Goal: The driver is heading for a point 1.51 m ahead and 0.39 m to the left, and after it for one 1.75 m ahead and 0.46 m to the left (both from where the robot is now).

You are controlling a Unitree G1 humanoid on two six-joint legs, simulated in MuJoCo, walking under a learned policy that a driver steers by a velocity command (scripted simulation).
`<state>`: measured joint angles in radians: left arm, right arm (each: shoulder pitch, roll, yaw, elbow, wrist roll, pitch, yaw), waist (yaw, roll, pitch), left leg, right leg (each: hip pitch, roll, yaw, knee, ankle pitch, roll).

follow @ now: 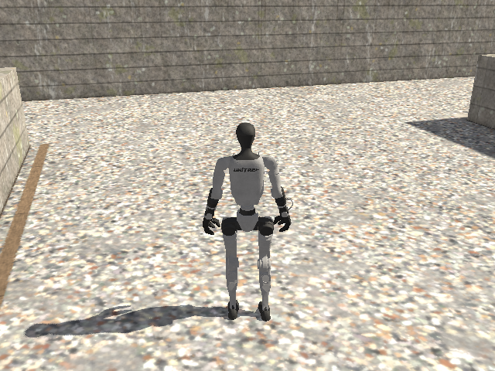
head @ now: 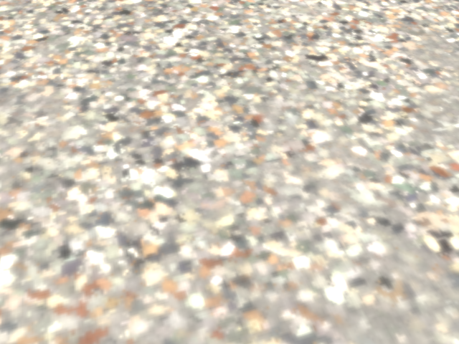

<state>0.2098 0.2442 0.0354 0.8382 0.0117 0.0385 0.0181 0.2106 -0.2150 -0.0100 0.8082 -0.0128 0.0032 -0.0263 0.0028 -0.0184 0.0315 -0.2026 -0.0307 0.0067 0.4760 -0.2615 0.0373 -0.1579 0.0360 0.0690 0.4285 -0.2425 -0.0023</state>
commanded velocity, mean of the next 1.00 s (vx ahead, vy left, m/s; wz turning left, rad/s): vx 0.00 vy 0.00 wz -0.02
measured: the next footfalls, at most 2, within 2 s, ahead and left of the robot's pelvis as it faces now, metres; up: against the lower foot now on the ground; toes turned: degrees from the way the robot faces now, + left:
left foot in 1.82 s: +0.40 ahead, +0.04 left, +0.00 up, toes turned +4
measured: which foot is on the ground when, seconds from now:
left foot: down 0.00-1.00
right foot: down 0.00-1.00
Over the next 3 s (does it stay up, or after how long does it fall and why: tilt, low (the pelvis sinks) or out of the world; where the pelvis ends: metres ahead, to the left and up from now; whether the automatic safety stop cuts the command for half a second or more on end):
stays up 0.87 0.06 -0.02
